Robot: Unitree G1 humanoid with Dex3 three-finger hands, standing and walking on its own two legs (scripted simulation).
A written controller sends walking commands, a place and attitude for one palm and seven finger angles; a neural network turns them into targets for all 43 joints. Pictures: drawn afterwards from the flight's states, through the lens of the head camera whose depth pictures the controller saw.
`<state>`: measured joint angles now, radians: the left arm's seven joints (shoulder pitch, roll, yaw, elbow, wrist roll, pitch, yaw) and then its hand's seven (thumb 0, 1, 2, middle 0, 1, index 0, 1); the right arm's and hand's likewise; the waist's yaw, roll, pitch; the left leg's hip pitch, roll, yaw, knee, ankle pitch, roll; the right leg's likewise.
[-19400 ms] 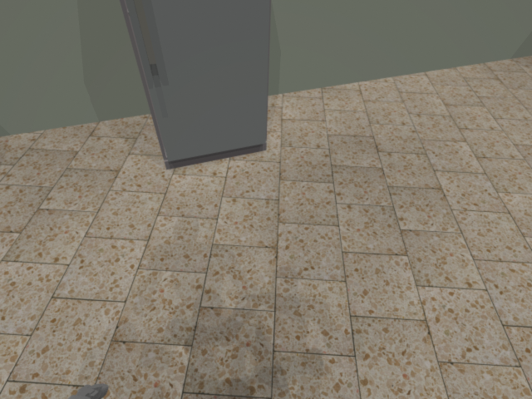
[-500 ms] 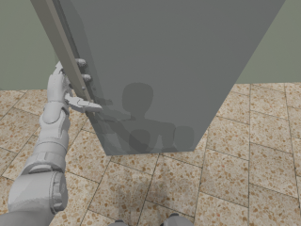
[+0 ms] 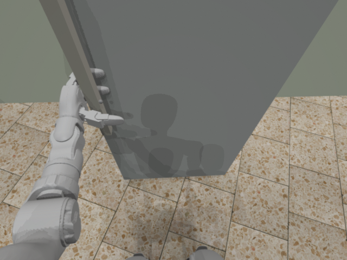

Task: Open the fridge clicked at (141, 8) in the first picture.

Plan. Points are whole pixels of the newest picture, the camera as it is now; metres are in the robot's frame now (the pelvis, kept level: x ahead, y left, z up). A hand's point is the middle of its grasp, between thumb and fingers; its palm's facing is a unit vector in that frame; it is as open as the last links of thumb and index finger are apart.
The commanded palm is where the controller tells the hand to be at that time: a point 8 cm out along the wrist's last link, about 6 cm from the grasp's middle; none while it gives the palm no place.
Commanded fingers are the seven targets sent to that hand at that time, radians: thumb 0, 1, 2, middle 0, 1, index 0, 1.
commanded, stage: grip the handle and tug to test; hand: left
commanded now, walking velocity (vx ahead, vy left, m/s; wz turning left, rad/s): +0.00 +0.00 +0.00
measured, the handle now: (86, 70) +0.50 +0.19 +0.14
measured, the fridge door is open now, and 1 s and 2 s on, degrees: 0 0 6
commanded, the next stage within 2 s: pull the door a little, standing still in 1.24 s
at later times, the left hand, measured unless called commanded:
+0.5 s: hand (98, 102) +0.45 +0.17 +0.09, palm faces +0.06 -1.00 -0.01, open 5.9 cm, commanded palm +0.42 +0.22 +0.09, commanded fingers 0.00 0.90 0.90 -0.45 -1.40 -0.45 -1.40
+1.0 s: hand (99, 102) +0.45 +0.17 +0.09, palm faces +0.07 -1.00 +0.00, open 5.9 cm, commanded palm +0.41 +0.21 +0.09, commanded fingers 0.00 0.90 0.90 -0.45 -1.40 -0.45 -1.40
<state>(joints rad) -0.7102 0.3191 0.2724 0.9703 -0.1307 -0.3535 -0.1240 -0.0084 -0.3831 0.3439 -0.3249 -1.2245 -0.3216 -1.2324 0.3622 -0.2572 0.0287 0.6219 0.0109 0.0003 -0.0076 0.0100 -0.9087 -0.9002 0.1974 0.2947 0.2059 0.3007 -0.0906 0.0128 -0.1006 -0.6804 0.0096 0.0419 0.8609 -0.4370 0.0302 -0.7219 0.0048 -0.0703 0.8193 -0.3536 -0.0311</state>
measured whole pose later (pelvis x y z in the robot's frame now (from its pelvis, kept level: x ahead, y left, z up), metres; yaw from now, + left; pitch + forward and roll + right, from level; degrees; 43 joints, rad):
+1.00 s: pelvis -0.01 +0.00 +0.00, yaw +0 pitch +14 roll -1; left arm -0.70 0.32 0.28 0.97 -0.14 -0.36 -0.10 0.01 0.66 0.81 -0.38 -1.40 -0.37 -1.40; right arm 0.37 -0.26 0.03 0.62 0.01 0.00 -0.01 0.01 -0.91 -0.90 0.20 0.29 0.21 0.30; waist -0.10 0.01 -0.10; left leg -0.68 0.01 0.04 0.86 -0.43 0.03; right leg -0.72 0.01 -0.07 0.82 -0.34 -0.03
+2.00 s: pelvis +0.10 +0.02 +0.02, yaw -9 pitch +12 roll -1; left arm 0.29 0.18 0.15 -0.09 -0.20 -0.20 -0.03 0.02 0.69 0.72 -0.20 -1.31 -0.20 -1.34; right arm 0.31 -0.24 0.00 0.50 0.03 -0.04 0.01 0.01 -0.91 -0.90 0.20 0.29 0.20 0.30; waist -0.02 0.03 -0.13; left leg -0.40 0.00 0.06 0.75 -0.43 0.02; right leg -0.47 0.02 -0.03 0.68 -0.36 -0.02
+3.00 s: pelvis +0.09 -0.08 +0.02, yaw +25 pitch +0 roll +2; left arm 0.23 0.16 -0.14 -0.17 0.02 -0.09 0.07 0.01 0.60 0.79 -0.38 -1.33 -0.33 -1.40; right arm 0.20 -0.16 0.02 0.60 -0.05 -0.11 -0.10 0.02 -0.91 -0.90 0.20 0.30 0.21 0.30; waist -0.05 -0.05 0.09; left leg -0.24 0.03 0.05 0.57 -0.32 -0.03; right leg -0.47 -0.04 -0.14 0.83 -0.38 -0.03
